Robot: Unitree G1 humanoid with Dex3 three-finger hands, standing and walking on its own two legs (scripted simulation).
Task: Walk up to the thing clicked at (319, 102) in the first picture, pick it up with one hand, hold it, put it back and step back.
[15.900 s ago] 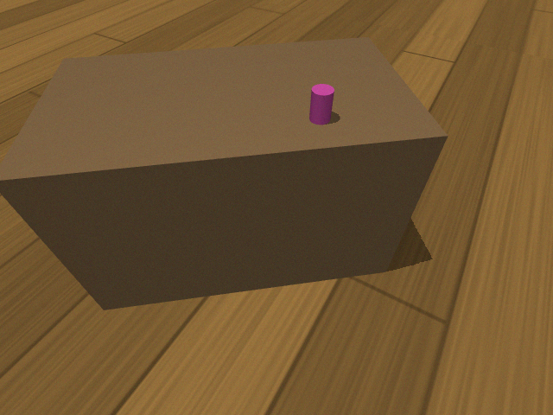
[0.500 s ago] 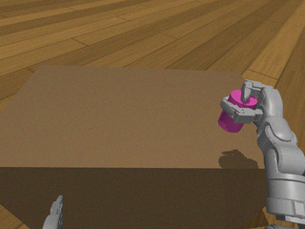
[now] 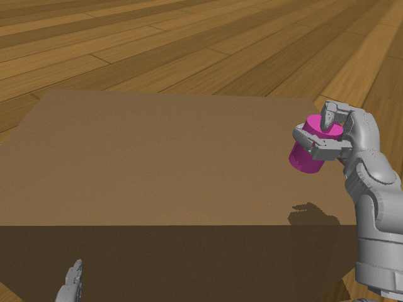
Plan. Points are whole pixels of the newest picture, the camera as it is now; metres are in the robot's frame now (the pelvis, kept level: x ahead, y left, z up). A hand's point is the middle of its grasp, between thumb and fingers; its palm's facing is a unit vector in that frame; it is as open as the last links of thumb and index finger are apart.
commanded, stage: hold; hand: right
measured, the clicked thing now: (313, 144) +0.35 -0.18 +0.20
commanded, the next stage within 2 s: none
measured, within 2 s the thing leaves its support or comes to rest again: neither
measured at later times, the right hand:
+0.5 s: hand (321, 137) +0.34 -0.18 +0.23, palm faces +0.14 +0.99 -0.02, open 5.2 cm
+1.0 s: hand (320, 137) +0.34 -0.18 +0.23, palm faces +0.12 +0.99 -0.02, open 5.2 cm
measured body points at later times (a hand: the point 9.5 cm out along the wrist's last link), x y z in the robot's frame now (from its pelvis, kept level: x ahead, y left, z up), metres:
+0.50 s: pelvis +0.01 +0.00 +0.00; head -0.03 +0.04 +0.45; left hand +0.18 +0.26 -0.08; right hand +0.33 -0.23 +0.23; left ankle +0.01 +0.13 -0.74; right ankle +0.02 -0.14 -0.74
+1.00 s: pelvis +0.01 +0.00 +0.00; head -0.03 +0.03 +0.45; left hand +0.18 +0.26 -0.08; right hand +0.32 -0.23 +0.23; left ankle +0.01 +0.13 -0.74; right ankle +0.02 -0.14 -0.74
